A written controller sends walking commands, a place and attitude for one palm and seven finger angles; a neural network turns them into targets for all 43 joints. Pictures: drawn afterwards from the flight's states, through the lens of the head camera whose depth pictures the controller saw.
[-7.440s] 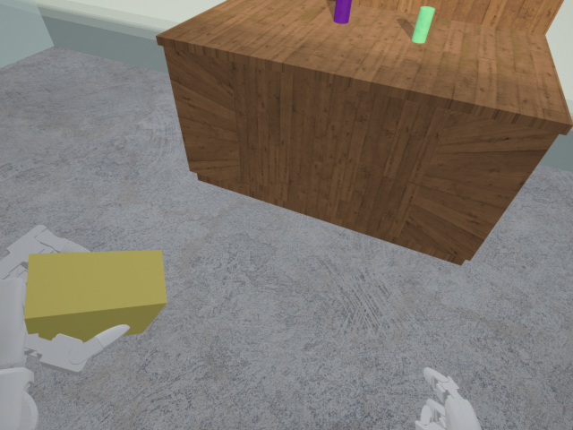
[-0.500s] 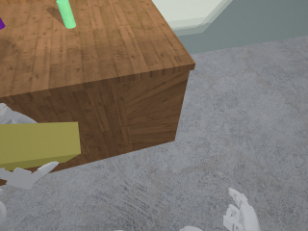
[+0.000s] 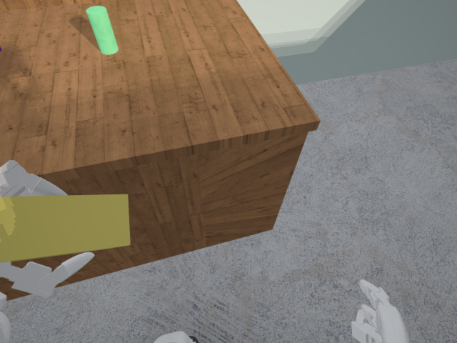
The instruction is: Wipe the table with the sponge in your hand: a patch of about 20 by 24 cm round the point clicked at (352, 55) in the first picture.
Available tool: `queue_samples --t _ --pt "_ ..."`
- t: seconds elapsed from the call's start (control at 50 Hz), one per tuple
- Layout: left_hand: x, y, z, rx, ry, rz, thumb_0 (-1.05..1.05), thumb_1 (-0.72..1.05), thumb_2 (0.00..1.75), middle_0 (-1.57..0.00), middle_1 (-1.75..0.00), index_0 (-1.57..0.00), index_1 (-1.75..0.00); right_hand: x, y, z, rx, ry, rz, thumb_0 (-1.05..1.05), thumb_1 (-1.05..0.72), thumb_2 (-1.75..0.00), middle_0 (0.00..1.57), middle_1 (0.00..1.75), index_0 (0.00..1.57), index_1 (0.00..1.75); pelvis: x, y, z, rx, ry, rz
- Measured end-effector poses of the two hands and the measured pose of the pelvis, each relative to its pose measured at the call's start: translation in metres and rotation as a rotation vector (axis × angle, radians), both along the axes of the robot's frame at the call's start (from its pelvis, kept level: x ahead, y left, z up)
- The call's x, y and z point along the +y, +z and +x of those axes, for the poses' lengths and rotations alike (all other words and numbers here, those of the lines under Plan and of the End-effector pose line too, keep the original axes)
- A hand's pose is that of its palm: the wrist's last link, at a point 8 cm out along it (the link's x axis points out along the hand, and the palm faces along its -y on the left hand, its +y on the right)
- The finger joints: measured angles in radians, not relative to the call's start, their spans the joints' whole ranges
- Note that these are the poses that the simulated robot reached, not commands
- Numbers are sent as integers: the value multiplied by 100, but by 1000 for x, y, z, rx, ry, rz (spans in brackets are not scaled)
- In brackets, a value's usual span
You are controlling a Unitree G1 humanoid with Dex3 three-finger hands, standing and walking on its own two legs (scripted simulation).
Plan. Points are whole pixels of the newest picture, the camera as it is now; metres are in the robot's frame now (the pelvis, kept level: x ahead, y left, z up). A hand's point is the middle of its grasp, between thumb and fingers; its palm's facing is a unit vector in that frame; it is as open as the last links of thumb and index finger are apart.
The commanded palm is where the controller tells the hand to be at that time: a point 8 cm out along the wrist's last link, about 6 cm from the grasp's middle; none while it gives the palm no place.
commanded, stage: take the last steps up to it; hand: left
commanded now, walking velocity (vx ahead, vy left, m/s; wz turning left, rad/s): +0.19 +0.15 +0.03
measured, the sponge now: (80, 228) +0.23 +0.20 +0.16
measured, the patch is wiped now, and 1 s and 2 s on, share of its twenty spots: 0.00 0.00 0.00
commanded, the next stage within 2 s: come to a stop and stand still in 0.32 s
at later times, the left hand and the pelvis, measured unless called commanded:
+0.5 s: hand (43, 176) +0.28 +0.26 +0.18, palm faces +0.41 -0.79 -0.45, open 10.1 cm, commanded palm +0.22 +0.31 +0.19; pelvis +0.07 +0.02 +0.02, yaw +1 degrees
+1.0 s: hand (25, 199) +0.24 +0.26 +0.18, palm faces +0.38 -0.81 -0.45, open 10.1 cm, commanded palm +0.20 +0.31 +0.19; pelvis +0.04 +0.03 +0.01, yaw +0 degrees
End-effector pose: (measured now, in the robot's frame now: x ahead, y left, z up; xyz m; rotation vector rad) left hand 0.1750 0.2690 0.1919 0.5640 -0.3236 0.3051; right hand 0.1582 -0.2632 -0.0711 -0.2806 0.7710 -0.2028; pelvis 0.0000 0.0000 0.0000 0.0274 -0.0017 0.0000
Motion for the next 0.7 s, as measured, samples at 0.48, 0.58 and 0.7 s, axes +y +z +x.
queue_samples --t 0.48,0.58,0.7 --pt "29 3 63 67 97 -55 0 -48 100 -72 -137 -73 -136 59 -21 55 89 58 132 1 -91 -90 20 30 21 30 22 14 68 -9 20 19" --pt "36 9 72 50 32 -37 0 -48 100 -72 -137 -73 -136 52 3 69 34 25 46 1 -91 -90 20 30 20 30 37 17 73 -14 23 22" --pt "66 10 75 -37 -10 -5 0 -48 100 -72 -137 -73 -136 71 11 82 -49 -14 15 1 -91 -90 19 30 20 30 58 3 75 -33 5 -3"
